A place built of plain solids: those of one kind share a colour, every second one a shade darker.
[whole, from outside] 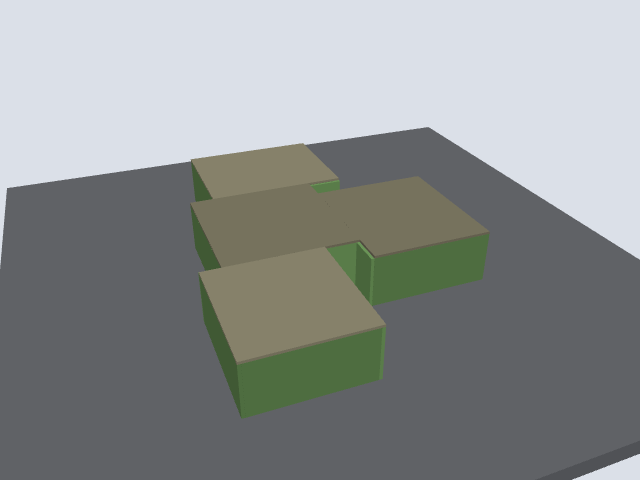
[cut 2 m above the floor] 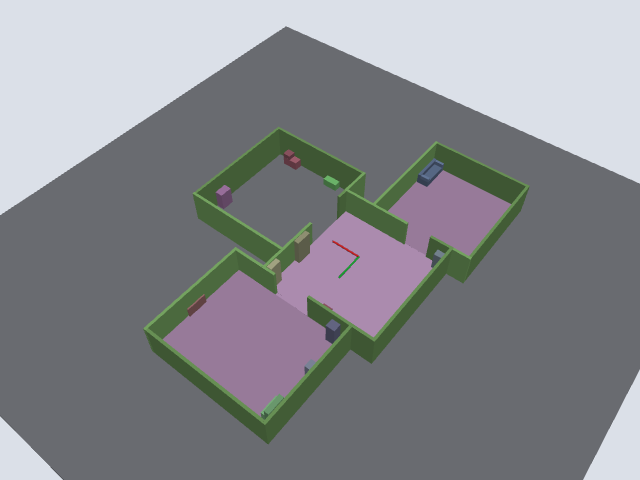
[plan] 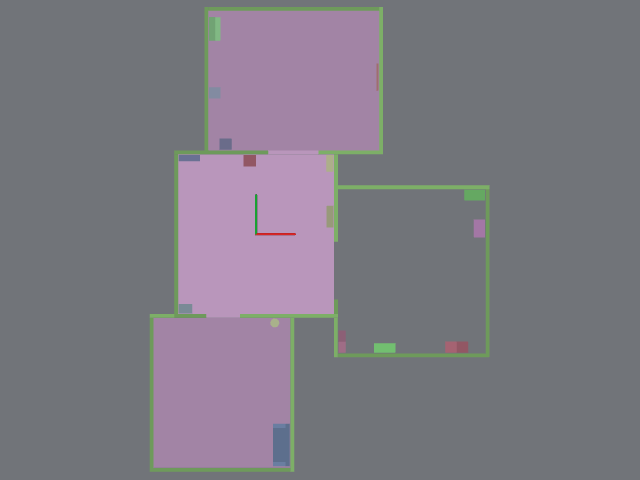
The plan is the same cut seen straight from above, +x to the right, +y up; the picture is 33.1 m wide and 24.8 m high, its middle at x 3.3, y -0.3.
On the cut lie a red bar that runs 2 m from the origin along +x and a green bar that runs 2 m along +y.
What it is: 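One storey of an old house, long lived in; a hub and three side rooms behind broad openings; a side room's floor lies below the hub's by a bare drop, by one riser or not at all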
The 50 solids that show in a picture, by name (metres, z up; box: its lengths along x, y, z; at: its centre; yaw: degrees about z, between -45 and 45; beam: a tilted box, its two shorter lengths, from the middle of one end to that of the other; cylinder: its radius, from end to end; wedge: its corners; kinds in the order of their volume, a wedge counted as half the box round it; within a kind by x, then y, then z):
{
 "floor_1": {"box": [7.07, 7.75, 0.44], "at": [-1.77, -8.2, 0.17]},
 "floor_2": {"box": [1.74, 0.2, 0.44], "at": [-1.71, -4.22, 0.17]},
 "floor_3": {"box": [8.05, 8.25, 0.55], "at": [0.0, 0.0, 0.23]},
 "floor_4": {"box": [2.6, 0.2, 0.55], "at": [1.93, 4.22, 0.23]},
 "floor_5": {"box": [8.83, 7.22, 0.55], "at": [1.95, 7.93, 0.23]},
 "wall_1": {"box": [0.2, 7.95, 3.4], "at": [-5.4, -8.3, 1.65]},
 "wall_2": {"box": [1.28, 0.2, 3.4], "at": [-4.86, -4.22, 1.65]},
 "wall_3": {"box": [0.2, 8.25, 3.4], "at": [-4.13, 0.0, 1.65]},
 "wall_4": {"box": [1.65, 0.2, 3.4], "at": [-3.4, -4.22, 1.65]},
 "wall_5": {"box": [0.2, 7.42, 3.4], "at": [-2.57, 8.04, 1.65]},
 "wall_6": {"box": [4.85, 0.2, 3.4], "at": [-1.8, 4.22, 1.65]},
 "wall_7": {"box": [7.07, 0.2, 3.4], "at": [-1.77, -12.17, 1.65]},
 "wall_8": {"box": [5.06, 0.2, 3.4], "at": [1.7, -4.22, 1.65]},
 "wall_9": {"box": [0.2, 7.95, 3.4], "at": [1.87, -8.3, 1.65]},
 "wall_10": {"box": [8.83, 0.2, 3.4], "at": [1.95, 11.65, 1.65]},
 "wall_11": {"box": [1.0, 0.2, 3.4], "at": [3.73, 4.22, 1.65]},
 "wall_12": {"box": [0.2, 2.04, 3.4], "at": [4.13, -5.34, 1.65]},
 "wall_13": {"box": [0.2, 0.76, 3.4], "at": [4.13, -3.75, 1.65]},
 "wall_14": {"box": [0.2, 4.52, 3.4], "at": [4.13, 1.86, 1.65]},
 "wall_15": {"box": [2.33, 0.2, 3.4], "at": [5.39, 4.22, 1.65]},
 "wall_16": {"box": [0.2, 7.42, 3.4], "at": [6.46, 8.04, 1.65]},
 "wall_17": {"box": [7.83, 0.2, 3.4], "at": [8.14, -6.26, 1.65]},
 "wall_18": {"box": [7.83, 0.2, 3.4], "at": [8.14, 2.43, 1.65]},
 "wall_19": {"box": [0.2, 8.49, 3.4], "at": [11.96, -1.92, 1.65]},
 "roof_1": {"box": [7.47, 7.95, 0.16], "at": [-1.77, -8.3, 3.43]},
 "roof_2": {"box": [8.45, 8.65, 0.16], "at": [0.0, 0.0, 3.43]},
 "roof_3": {"box": [9.23, 7.42, 0.16], "at": [1.95, 8.04, 3.43]},
 "roof_4": {"box": [7.83, 8.89, 0.16], "at": [8.14, -1.92, 3.43]},
 "coat_rack_1": {"box": [0.37, 1.13, 2.05], "at": [3.81, 0.91, 1.53]},
 "coat_rack_2": {"box": [0.37, 0.86, 2.01], "at": [3.81, 3.66, 1.51]},
 "kitchen_run_1": {"box": [0.33, 1.23, 2.12], "at": [-2.27, 10.6, 1.56]},
 "kitchen_run_2": {"box": [0.27, 1.23, 1.46], "at": [-1.97, 10.6, 1.23]},
 "sofa_1": {"box": [0.65, 0.22, 0.74], "at": [1.19, -11.88, 0.76]},
 "sofa_2": {"box": [0.65, 1.97, 0.46], "at": [1.19, -10.78, 0.62]},
 "sofa_3": {"box": [0.65, 0.22, 0.28], "at": [1.19, -9.9, 0.99]},
 "sofa_4": {"box": [0.22, 2.2, 0.77], "at": [1.63, -10.89, 0.77]},
 "carton_stack_1": {"box": [0.65, 0.59, 1.02], "at": [-0.33, 3.79, 1.01]},
 "carton_stack_2": {"box": [1.19, 0.59, 0.72], "at": [10.37, -5.84, 0.31]},
 "carton_stack_3": {"box": [0.6, 0.59, 0.35], "at": [10.66, -5.84, 0.85]},
 "trunk_1": {"box": [1.11, 0.5, 0.62], "at": [6.64, -5.88, 0.26]},
 "trunk_2": {"box": [1.08, 0.55, 0.74], "at": [11.29, 2.02, 0.32]},
 "chest_drawers_1": {"box": [0.58, 0.93, 1.43], "at": [11.53, 0.3, 0.66]},
 "fridge_1": {"box": [0.64, 0.59, 1.55], "at": [-1.58, 4.65, 1.28]},
 "pet_corner_1": {"box": [0.7, 0.49, 1.35], "at": [-3.65, -3.85, 1.18]},
 "cooker_1": {"box": [0.6, 0.58, 1.22], "at": [-2.13, 7.3, 1.11]},
 "bookcase_1": {"box": [1.09, 0.32, 1.09], "at": [-3.45, 3.93, 1.05]},
 "crate_stack_1": {"box": [0.38, 0.58, 0.18], "at": [4.45, -5.84, 0.82]},
 "crate_stack_2": {"box": [0.38, 1.15, 0.78], "at": [4.45, -5.55, 0.34]},
 "radiator_1": {"box": [0.11, 1.41, 0.76], "at": [6.27, 8.12, 0.88]},
 "floor_lamp_round_1": {"cylinder": 0.23, "from": [0.96, -4.59, 1.6], "to": [0.96, -4.59, 1.9]}
}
